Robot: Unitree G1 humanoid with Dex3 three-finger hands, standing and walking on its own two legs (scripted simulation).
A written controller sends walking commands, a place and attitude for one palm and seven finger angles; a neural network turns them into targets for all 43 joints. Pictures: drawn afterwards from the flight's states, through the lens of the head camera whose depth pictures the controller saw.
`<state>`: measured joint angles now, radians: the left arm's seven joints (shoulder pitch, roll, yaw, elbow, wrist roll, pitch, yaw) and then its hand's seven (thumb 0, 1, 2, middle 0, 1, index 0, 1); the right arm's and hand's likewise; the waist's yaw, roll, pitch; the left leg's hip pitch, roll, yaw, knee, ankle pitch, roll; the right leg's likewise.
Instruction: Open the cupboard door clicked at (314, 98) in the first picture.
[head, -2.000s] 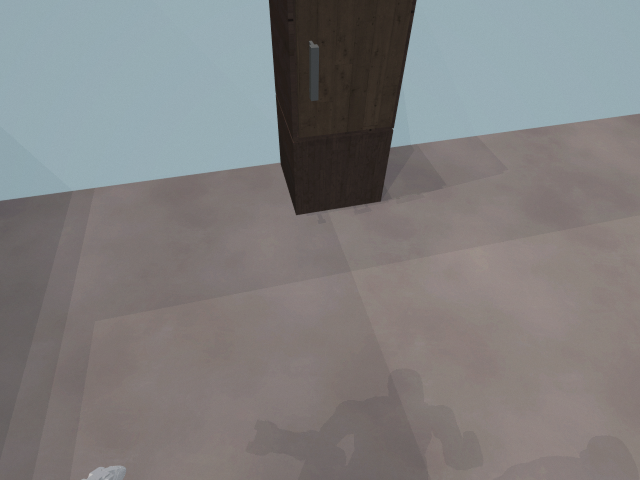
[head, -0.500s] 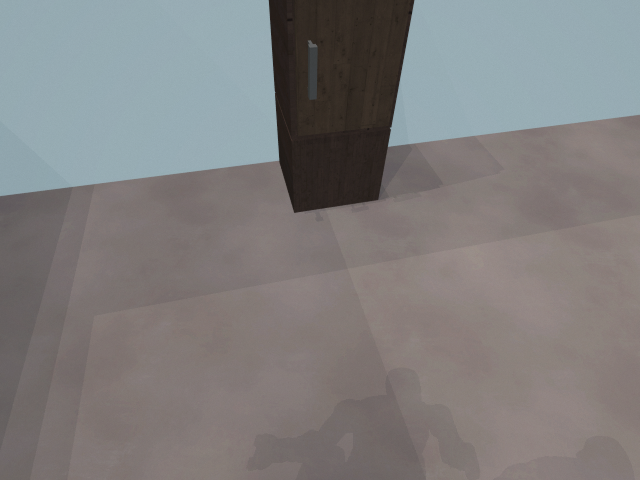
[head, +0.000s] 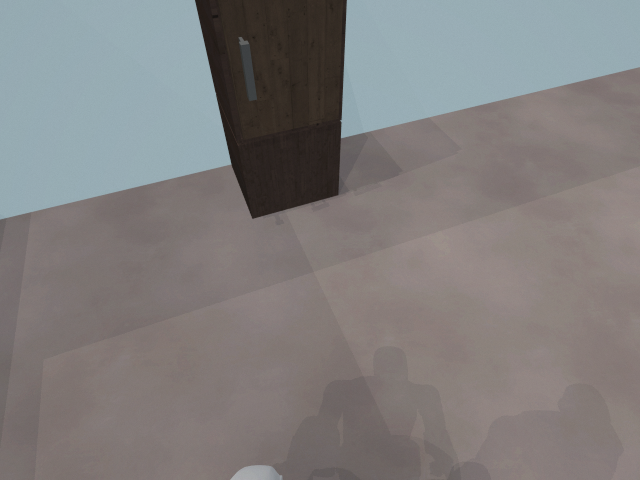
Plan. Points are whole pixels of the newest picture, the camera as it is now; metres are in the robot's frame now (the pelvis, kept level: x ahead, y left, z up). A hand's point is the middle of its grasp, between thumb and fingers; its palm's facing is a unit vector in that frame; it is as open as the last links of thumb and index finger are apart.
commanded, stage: walk to a spot facing it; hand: left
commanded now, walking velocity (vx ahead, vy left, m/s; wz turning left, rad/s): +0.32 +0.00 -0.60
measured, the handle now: (246, 69) +1.20 +0.35 -0.08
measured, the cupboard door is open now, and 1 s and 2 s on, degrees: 0 0 0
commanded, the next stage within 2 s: turn to face it in 1.52 s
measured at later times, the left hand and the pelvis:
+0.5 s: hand (186, 368) +0.30 +0.27 -0.17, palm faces -0.23 -0.95 -0.22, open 7.4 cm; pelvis +0.18 +0.07 +0.01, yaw -19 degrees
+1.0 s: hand (337, 264) +0.55 +0.03 -0.17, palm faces -0.60 -0.78 -0.17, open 7.3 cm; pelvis +0.35 -0.05 -0.01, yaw -35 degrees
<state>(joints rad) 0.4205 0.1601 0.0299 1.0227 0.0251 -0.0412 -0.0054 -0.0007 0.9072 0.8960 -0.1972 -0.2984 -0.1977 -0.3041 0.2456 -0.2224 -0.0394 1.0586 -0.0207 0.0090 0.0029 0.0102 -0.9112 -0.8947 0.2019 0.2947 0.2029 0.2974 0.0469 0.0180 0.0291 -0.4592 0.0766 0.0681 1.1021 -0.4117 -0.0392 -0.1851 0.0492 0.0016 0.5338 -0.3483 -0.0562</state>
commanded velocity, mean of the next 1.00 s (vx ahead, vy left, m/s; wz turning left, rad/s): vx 0.34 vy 0.00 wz -0.51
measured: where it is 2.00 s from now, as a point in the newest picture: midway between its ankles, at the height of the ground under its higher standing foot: (408, 361)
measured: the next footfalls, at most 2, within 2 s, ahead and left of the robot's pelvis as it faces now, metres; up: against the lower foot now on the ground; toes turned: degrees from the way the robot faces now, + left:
left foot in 0.28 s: +0.26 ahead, +0.15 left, +0.00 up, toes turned -4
right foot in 0.84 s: +0.37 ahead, -0.17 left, +0.00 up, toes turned -38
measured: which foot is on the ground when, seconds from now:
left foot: up 0.00-0.26, down 0.28-0.84, up 0.86-1.00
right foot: down 0.00-0.28, up 0.30-0.82, down 0.84-1.00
